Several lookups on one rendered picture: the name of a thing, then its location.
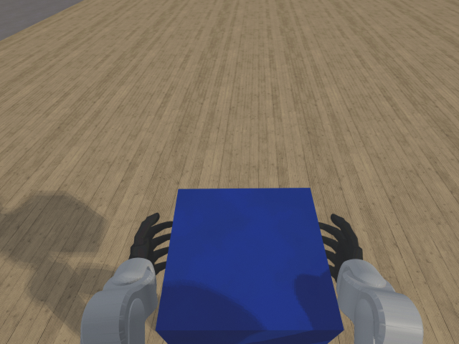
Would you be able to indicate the right robot hand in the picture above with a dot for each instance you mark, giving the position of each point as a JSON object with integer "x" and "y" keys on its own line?
{"x": 346, "y": 246}

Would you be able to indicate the left robot hand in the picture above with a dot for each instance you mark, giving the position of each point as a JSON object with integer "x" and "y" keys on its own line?
{"x": 144, "y": 244}

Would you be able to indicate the robot right forearm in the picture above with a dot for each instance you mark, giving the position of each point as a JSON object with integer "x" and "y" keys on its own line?
{"x": 379, "y": 314}

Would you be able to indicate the carton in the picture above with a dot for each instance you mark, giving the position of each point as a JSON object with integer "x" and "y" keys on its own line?
{"x": 247, "y": 266}

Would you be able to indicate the robot left forearm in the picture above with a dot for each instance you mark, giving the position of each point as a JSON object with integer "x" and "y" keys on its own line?
{"x": 117, "y": 314}

